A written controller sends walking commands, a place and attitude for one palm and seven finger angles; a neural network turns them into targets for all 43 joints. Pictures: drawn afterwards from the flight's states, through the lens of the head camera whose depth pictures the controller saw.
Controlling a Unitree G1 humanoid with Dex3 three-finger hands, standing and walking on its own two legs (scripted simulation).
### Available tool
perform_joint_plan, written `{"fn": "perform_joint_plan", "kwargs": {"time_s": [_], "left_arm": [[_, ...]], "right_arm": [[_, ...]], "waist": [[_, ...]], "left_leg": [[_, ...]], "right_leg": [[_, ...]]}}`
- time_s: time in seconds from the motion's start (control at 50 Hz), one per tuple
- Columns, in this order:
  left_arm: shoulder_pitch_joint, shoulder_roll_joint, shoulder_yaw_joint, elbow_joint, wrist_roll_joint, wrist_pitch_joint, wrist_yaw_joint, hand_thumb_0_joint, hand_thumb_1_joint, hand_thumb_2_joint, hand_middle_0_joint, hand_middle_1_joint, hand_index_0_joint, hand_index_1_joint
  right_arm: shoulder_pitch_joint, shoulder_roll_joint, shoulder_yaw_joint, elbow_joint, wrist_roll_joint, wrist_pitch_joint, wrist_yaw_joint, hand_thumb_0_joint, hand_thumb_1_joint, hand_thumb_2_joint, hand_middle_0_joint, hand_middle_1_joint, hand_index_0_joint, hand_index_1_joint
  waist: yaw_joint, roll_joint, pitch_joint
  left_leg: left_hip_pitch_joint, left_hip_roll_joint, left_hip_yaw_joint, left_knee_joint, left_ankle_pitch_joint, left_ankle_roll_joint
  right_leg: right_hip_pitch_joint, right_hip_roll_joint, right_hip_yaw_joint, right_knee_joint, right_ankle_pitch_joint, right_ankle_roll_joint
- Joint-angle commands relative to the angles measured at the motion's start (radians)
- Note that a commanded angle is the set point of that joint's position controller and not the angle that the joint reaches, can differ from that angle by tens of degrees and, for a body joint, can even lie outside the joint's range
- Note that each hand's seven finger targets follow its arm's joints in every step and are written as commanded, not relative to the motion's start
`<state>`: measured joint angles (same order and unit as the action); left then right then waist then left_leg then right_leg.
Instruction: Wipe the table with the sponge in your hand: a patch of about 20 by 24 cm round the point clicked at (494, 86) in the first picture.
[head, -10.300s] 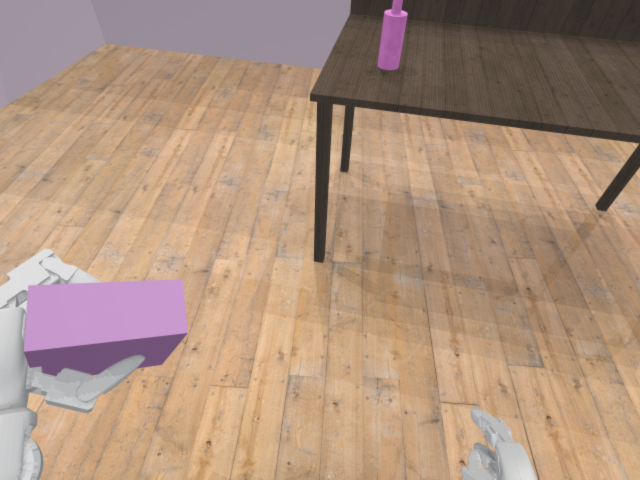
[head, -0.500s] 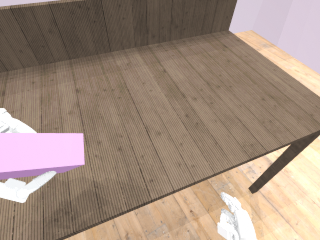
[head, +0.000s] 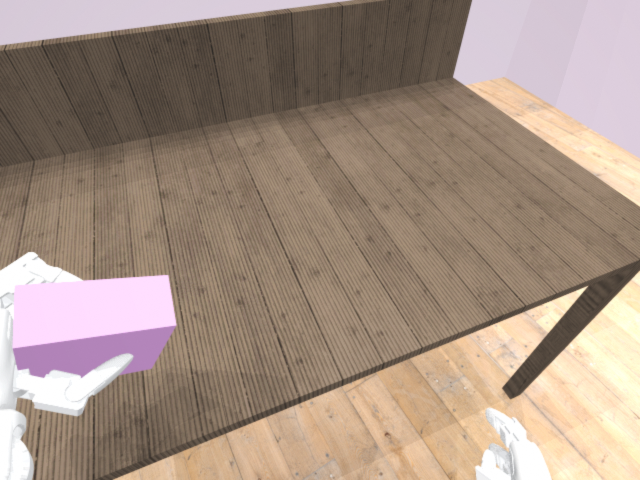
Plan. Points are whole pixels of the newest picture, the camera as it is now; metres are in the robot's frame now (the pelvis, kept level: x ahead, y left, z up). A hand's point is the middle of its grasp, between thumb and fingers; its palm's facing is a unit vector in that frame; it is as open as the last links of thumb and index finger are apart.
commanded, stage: come to a stop and stand still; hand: left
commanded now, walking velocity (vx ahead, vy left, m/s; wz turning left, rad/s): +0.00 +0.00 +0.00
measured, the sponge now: (117, 331) +0.22 +0.22 +0.14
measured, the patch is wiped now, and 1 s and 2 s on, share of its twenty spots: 0.00 0.00 0.00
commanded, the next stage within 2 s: look again from close up in 0.76 s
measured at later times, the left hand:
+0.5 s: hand (31, 321) +0.24 +0.31 +0.13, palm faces +0.40 -0.82 -0.41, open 9.4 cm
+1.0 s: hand (42, 336) +0.21 +0.28 +0.15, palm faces +0.39 -0.84 -0.38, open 9.4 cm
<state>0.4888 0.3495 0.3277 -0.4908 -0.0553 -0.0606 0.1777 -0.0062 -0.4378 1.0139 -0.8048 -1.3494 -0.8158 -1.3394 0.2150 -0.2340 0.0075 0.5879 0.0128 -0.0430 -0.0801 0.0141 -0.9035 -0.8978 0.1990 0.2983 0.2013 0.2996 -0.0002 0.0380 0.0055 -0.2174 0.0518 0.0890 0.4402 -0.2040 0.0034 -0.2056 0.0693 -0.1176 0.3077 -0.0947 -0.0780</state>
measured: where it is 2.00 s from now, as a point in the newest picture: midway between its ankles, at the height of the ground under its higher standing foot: outside the picture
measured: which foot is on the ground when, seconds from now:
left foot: down 0.00-1.00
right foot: down 0.00-1.00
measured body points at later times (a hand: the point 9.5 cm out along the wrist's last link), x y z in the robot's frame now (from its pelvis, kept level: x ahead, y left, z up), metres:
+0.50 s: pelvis +0.02 +0.04 -0.01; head +0.06 +0.07 +0.44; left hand +0.21 +0.36 +0.16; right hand +0.18 -0.19 -0.09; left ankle +0.02 +0.11 -0.74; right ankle +0.05 -0.06 -0.74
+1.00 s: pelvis +0.01 +0.02 -0.01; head +0.04 +0.02 +0.44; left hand +0.18 +0.32 +0.17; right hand +0.20 -0.21 -0.09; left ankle +0.02 +0.11 -0.74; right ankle +0.05 -0.06 -0.74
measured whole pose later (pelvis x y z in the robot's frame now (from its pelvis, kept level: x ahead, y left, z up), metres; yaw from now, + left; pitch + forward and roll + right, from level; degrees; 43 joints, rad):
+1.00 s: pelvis +0.01 +0.02 -0.01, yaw +4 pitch +1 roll +0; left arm 0.49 0.42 0.37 -0.46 -0.15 -0.20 0.09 -0.01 -0.44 1.02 -0.80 -1.35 -0.81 -1.34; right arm 0.21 -0.24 0.00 0.59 0.05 -0.15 0.00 0.01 -0.90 -0.90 0.20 0.30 0.20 0.30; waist 0.01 -0.02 0.05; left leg -0.26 -0.05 0.00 0.47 -0.22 0.03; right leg -0.29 0.01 -0.10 0.48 -0.20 -0.06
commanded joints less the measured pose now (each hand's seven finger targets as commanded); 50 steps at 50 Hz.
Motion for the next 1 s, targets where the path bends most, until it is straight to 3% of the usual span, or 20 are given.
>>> {"fn": "perform_joint_plan", "kwargs": {"time_s": [0.0, 0.06, 0.08, 0.1, 0.12, 0.16, 0.18, 0.22, 0.28, 0.36, 0.38, 0.4, 0.48, 0.54, 0.58, 0.64, 0.7, 0.78, 0.9, 0.98], "left_arm": [[-0.1, 0.148, 0.091, -0.183, -0.001, -0.054, 0.01, 0.0, 0.1, 1.3, -1.2, -1.6, -1.2, -1.6], [-0.137, 0.164, 0.094, -0.226, 0.005, -0.058, 0.011, 0.0, 0.1, 1.3, -1.2, -1.6, -1.2, -1.6], [-1.095, 0.989, 0.384, -0.562, 0.037, -0.263, -0.004, 0.0, 0.1, 1.3, -1.2, -1.6, -1.2, -1.6], [-0.694, 0.463, 0.323, -0.032, 0.054, -0.198, -0.002, 0.0, 0.1, 1.3, -1.2, -1.6, -1.2, -1.6], [-0.555, 0.451, 0.288, -0.026, 0.036, -0.179, 0.009, 0.0, 0.1, 1.3, -1.2, -1.6, -1.2, -1.6], [-0.455, 0.453, 0.265, -0.018, 0.007, -0.195, -0.002, 0.0, 0.1, 1.3, -1.2, -1.6, -1.2, -1.6], [-0.368, 0.403, 0.221, 0.003, -0.013, -0.197, -0.015, 0.0, 0.1, 1.3, -1.2, -1.6, -1.2, -1.6], [-0.166, 0.302, 0.143, -0.085, -0.05, -0.23, -0.026, 0.0, 0.1, 1.3, -1.2, -1.6, -1.2, -1.6], [-0.032, 0.212, 0.097, -0.108, -0.077, -0.261, -0.031, 0.0, 0.1, 1.3, -1.2, -1.6, -1.2, -1.6], [-0.138, 0.314, 0.213, -0.118, -0.057, -0.278, -0.014, 0.0, 0.1, 1.3, -1.2, -1.6, -1.2, -1.6], [-0.207, 0.384, 0.254, -0.151, -0.052, -0.28, -0.009, 0.0, 0.1, 1.3, -1.2, -1.6, -1.2, -1.6], [-0.229, 0.341, 0.228, -0.128, -0.038, -0.281, -0.013, 0.0, 0.1, 1.3, -1.2, -1.6, -1.2, -1.6], [-0.353, 0.345, 0.185, -0.226, -0.024, -0.276, -0.025, 0.0, 0.1, 1.3, -1.2, -1.6, -1.2, -1.6], [-0.288, 0.294, 0.133, -0.299, -0.008, -0.266, -0.04, 0.0, 0.1, 1.3, -1.2, -1.6, -1.2, -1.6], [-0.221, 0.284, 0.139, -0.327, -0.011, -0.249, -0.043, 0.0, 0.1, 1.3, -1.2, -1.6, -1.2, -1.6], [-0.132, 0.292, 0.188, -0.27, -0.026, -0.244, -0.053, 0.0, 0.1, 1.3, -1.2, -1.6, -1.2, -1.6], [-0.083, 0.273, 0.217, -0.163, -0.053, -0.235, -0.064, 0.0, 0.1, 1.3, -1.2, -1.6, -1.2, -1.6], [-0.062, 0.287, 0.247, -0.111, -0.09, -0.218, -0.075, 0.0, 0.1, 1.3, -1.2, -1.6, -1.2, -1.6], [-0.04, 0.232, 0.168, -0.197, -0.113, -0.22, -0.075, 0.0, 0.1, 1.3, -1.2, -1.6, -1.2, -1.6], [-0.095, 0.282, 0.186, -0.225, -0.103, -0.208, -0.059, 0.0, 0.1, 1.3, -1.2, -1.6, -1.2, -1.6]], "right_arm": [[-0.123, -0.091, -0.029, -0.158, -0.001, -0.057, -0.005, 0.0, -0.9, -0.9, 0.2, 0.3, 0.2, 0.3], [-0.122, -0.094, -0.03, -0.162, -0.004, -0.065, -0.004, 0.0, -0.9, -0.9, 0.2, 0.3, 0.2, 0.3], [-0.034, -0.16, 0.133, -0.292, 0.106, -0.043, -0.079, 0.0, -0.9, -0.9, 0.2, 0.3, 0.2, 0.3], [0.005, -0.04, 0.009, -0.173, 0.074, -0.122, -0.054, 0.0, -0.9, -0.9, 0.2, 0.3, 0.2, 0.3], [-0.055, -0.089, 0.027, -0.132, 0.027, -0.134, -0.01, 0.0, -0.9, -0.9, 0.2, 0.3, 0.2, 0.3], [-0.048, -0.147, -0.013, -0.117, -0.009, -0.134, 0.017, 0.0, -0.9, -0.9, 0.2, 0.3, 0.2, 0.3], [-0.081, -0.151, -0.009, -0.101, -0.008, -0.132, 0.036, 0.0, -0.9, -0.9, 0.2, 0.3, 0.2, 0.3], [-0.011, -0.136, -0.012, -0.129, -0.011, -0.154, 0.074, 0.0, -0.9, -0.9, 0.2, 0.3, 0.2, 0.3], [-0.014, -0.13, -0.011, -0.113, 0.015, -0.187, 0.119, 0.0, -0.9, -0.9, 0.2, 0.3, 0.2, 0.3], [-0.018, -0.163, -0.038, -0.105, 0.004, -0.194, 0.096, 0.0, -0.9, -0.9, 0.2, 0.3, 0.2, 0.3], [-0.052, -0.177, -0.034, -0.109, 0.007, -0.188, 0.091, 0.0, -0.9, -0.9, 0.2, 0.3, 0.2, 0.3], [-0.036, -0.156, -0.038, -0.095, 0.002, -0.182, 0.081, 0.0, -0.9, -0.9, 0.2, 0.3, 0.2, 0.3], [-0.079, -0.153, -0.04, -0.107, -0.004, -0.186, 0.089, 0.0, -0.9, -0.9, 0.2, 0.3, 0.2, 0.3], [-0.037, -0.136, -0.046, -0.114, -0.01, -0.193, 0.107, 0.0, -0.9, -0.9, 0.2, 0.3, 0.2, 0.3], [-0.067, -0.127, -0.043, -0.125, -0.006, -0.199, 0.124, 0.0, -0.9, -0.9, 0.2, 0.3, 0.2, 0.3], [-0.032, -0.133, -0.054, -0.13, -0.009, -0.176, 0.124, 0.0, -0.9, -0.9, 0.2, 0.3, 0.2, 0.3], [-0.026, -0.129, -0.058, -0.14, 0.004, -0.148, 0.108, 0.0, -0.9, -0.9, 0.2, 0.3, 0.2, 0.3], [-0.069, -0.127, -0.06, -0.159, 0.032, -0.134, 0.086, 0.0, -0.9, -0.9, 0.2, 0.3, 0.2, 0.3], [-0.074, -0.119, -0.05, -0.162, 0.038, -0.158, 0.079, 0.0, -0.9, -0.9, 0.2, 0.3, 0.2, 0.3], [-0.104, -0.125, -0.048, -0.152, 0.044, -0.176, 0.071, 0.0, -0.9, -0.9, 0.2, 0.3, 0.2, 0.3]], "waist": [[-0.001, -0.042, -0.059], [0.005, -0.01, -0.068], [-0.07, 0.163, 0.011], [0.003, -0.011, -0.078], [0.02, -0.088, -0.046], [0.039, -0.099, -0.128], [0.031, -0.012, -0.151], [0.052, 0.06, -0.109], [0.055, 0.01, -0.118], [0.041, -0.109, -0.099], [0.036, -0.037, -0.131], [0.035, -0.027, -0.121], [0.042, 0.161, -0.192], [0.047, 0.172, -0.224], [0.048, 0.159, -0.262], [0.037, 0.055, -0.183], [0.025, 0.022, -0.15], [0.016, -0.017, -0.18], [0.017, -0.016, -0.192], [0.011, -0.017, -0.14]], "left_leg": [[0.011, 0.037, -0.104, -0.067, -0.099, 0.019], [0.003, 0.036, -0.108, -0.082, -0.087, 0.021], [-0.293, -0.02, -0.18, -0.035, -0.292, 0.074], [-0.152, 0.104, -0.169, 0.016, -0.214, 0.06], [-0.082, 0.045, -0.141, 0.005, -0.18, 0.041], [0.017, -0.024, -0.121, 0.152, -0.155, 0.027], [0.069, -0.022, -0.113, 0.176, -0.186, 0.024], [-0.07, -0.022, -0.126, 0.131, -0.195, 0.029], [-0.028, -0.014, -0.183, 0.064, -0.084, 0.033], [-0.069, 0.018, -0.233, -0.046, 0.101, -0.003], [-0.036, 0.028, -0.244, -0.065, 0.111, -0.005], [-0.058, 0.044, -0.255, -0.079, 0.172, -0.014], [0.076, 0.063, -0.253, -0.048, 0.459, -0.036], [0.166, 0.095, -0.253, -0.004, 0.75, -0.033], [0.211, 0.098, -0.248, 0.002, 0.814, -0.034], [0.112, 0.106, -0.252, -0.003, 0.741, -0.043], [0.042, 0.081, -0.241, -0.022, 0.643, -0.065], [0.022, 0.035, -0.229, -0.013, 0.46, -0.062], [0.018, 0.015, -0.224, -0.016, 0.213, -0.02], [0.01, -0.002, -0.233, -0.01, 0.047, 0.009]], "right_leg": [[-0.008, -0.175, 0.213, -0.138, -0.26, 0.071], [0.02, -0.169, 0.209, -0.123, -0.232, 0.07], [0.068, -0.121, 0.167, 0.073, -0.296, 0.135], [-0.051, -0.195, 0.157, 0.111, -0.393, 0.085], [-0.118, -0.169, 0.167, 0.016, -0.434, 0.072], [-0.181, -0.235, 0.279, -0.043, -0.37, 0.01], [-0.238, -0.251, 0.294, -0.035, -0.443, -0.008], [-0.161, -0.273, 0.3, -0.033, -0.411, -0.014], [-0.124, -0.228, 0.253, 0.051, -0.264, -0.009], [-0.041, -0.153, 0.131, 0.162, -0.011, 0.051], [-0.036, -0.138, 0.134, 0.208, -0.028, 0.056], [-0.014, -0.141, 0.112, 0.23, 0.001, 0.062], [-0.06, -0.136, 0.115, 0.3, -0.126, 0.058], [-0.099, -0.143, 0.1, 0.319, -0.193, 0.059], [-0.101, -0.135, 0.1, 0.345, -0.202, 0.06], [-0.076, -0.154, 0.097, 0.28, -0.137, 0.054], [-0.029, -0.163, 0.107, 0.239, -0.026, 0.047], [0.039, -0.19, 0.17, 0.184, 0.172, 0.034], [0.053, -0.217, 0.202, 0.114, 0.104, 0.04], [-0.018, -0.233, 0.258, 0.036, -0.049, 0.038]]}}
